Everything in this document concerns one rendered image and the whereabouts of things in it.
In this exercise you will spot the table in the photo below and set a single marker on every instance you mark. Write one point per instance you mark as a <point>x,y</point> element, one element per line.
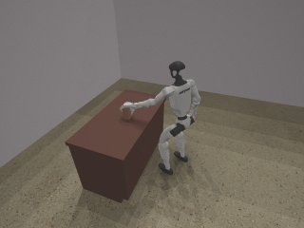
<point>110,152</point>

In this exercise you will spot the robot right forearm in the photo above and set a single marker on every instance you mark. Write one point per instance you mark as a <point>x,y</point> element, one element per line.
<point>194,107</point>

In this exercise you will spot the robot right hand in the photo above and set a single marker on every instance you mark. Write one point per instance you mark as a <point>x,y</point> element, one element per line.
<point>193,114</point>

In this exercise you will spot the robot right upper arm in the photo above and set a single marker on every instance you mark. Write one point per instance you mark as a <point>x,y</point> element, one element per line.
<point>194,91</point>

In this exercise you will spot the robot left forearm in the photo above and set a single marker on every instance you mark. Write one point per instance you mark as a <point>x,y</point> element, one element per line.
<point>143,104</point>

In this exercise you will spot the sponge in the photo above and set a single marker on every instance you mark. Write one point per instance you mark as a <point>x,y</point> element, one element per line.
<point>127,113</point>

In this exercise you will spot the robot left upper arm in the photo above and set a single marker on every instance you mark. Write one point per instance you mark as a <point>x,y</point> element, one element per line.
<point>165,93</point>

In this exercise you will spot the robot left hand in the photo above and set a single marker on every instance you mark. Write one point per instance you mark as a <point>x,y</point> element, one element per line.
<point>127,105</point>

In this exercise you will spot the robot torso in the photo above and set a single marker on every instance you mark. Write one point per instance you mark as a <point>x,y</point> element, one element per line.
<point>180,102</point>

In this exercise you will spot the right robot foot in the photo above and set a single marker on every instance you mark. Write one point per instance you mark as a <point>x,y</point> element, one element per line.
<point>178,155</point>

